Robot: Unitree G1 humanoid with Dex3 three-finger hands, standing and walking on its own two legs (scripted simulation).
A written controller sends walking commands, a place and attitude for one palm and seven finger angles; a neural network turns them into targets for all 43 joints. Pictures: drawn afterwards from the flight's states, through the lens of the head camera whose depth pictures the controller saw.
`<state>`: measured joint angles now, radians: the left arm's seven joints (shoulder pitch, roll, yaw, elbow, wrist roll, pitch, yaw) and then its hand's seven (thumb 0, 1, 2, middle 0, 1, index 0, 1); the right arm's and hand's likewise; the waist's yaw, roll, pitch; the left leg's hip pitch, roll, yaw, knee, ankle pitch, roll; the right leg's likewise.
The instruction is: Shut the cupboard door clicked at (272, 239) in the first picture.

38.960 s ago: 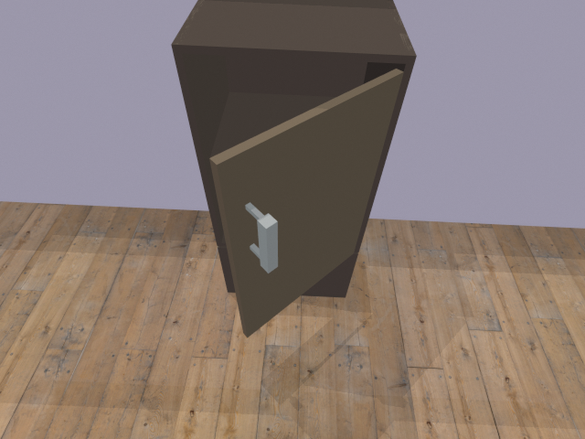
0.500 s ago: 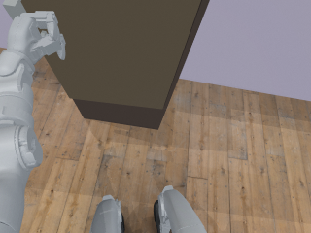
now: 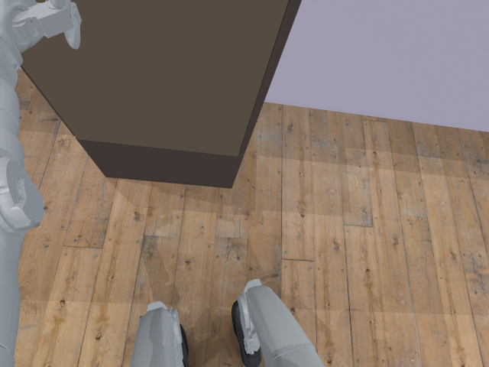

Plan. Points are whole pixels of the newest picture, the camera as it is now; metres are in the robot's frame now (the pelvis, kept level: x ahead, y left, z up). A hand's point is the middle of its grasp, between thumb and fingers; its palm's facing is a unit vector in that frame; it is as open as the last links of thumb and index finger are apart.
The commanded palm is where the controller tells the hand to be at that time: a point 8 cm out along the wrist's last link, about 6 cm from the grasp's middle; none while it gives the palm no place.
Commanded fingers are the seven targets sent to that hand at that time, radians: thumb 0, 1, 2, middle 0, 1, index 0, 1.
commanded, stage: push the door shut along its arc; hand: left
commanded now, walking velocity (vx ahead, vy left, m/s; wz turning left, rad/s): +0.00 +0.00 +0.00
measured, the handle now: out of the picture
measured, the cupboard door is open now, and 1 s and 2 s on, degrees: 0 0 0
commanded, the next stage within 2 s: pull the fist back off the door in 0.12 s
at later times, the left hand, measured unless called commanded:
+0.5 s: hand (81, 13) +0.59 +0.12 +0.11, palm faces +0.16 -0.99 -0.04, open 2.9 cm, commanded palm +0.58 +0.13 +0.10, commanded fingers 0.00 0.90 0.90 -1.30 -1.50 -1.30 -1.50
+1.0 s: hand (89, 53) +0.54 +0.12 +0.10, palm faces +0.13 -0.99 -0.01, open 3.1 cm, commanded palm +0.49 +0.15 +0.10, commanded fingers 0.00 0.90 0.90 -1.30 -1.50 -1.30 -1.50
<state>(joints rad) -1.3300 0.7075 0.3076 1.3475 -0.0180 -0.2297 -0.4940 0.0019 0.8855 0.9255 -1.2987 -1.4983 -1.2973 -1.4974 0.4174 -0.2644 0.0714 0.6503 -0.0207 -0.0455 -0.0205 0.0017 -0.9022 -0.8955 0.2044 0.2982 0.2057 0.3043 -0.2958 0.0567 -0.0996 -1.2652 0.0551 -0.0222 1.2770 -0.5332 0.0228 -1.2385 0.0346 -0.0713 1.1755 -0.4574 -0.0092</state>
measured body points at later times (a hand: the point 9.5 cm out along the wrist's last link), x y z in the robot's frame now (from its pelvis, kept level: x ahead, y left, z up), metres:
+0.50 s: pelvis -0.02 -0.01 -0.01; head +0.16 +0.04 +0.41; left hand +0.58 +0.17 +0.12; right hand -0.05 -0.25 -0.10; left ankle +0.02 +0.10 -0.62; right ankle +0.04 -0.12 -0.62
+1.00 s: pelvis +0.02 -0.01 +0.04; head +0.15 -0.01 +0.46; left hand +0.52 +0.17 +0.11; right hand +0.00 -0.27 -0.08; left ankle +0.02 +0.10 -0.62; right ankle +0.04 -0.12 -0.62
